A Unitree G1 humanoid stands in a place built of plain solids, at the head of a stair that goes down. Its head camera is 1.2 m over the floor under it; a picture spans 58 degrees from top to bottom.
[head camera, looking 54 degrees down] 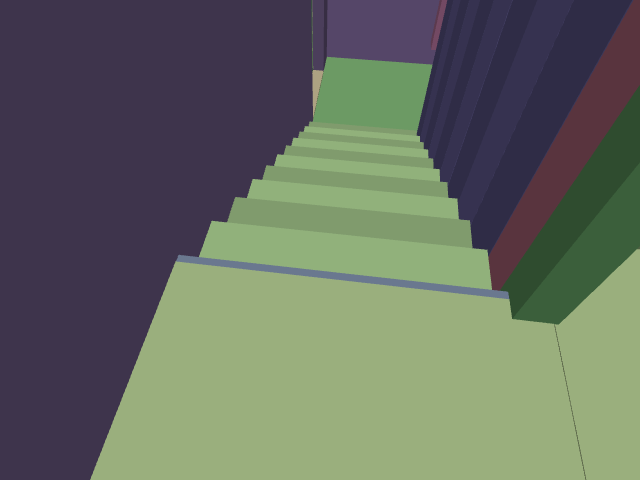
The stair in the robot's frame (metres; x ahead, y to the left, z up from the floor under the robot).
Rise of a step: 0.17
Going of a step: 0.28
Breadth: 1.09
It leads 8 degrees to the right of straight ahead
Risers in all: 11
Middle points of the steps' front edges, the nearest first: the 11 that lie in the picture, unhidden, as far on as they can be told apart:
0.74 -0.07 0.00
1.02 -0.10 -0.17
1.30 -0.14 -0.33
1.58 -0.18 -0.50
1.85 -0.21 -0.67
2.13 -0.25 -0.83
2.41 -0.29 -1.00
2.69 -0.32 -1.17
2.96 -0.36 -1.34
3.24 -0.40 -1.50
3.52 -0.43 -1.67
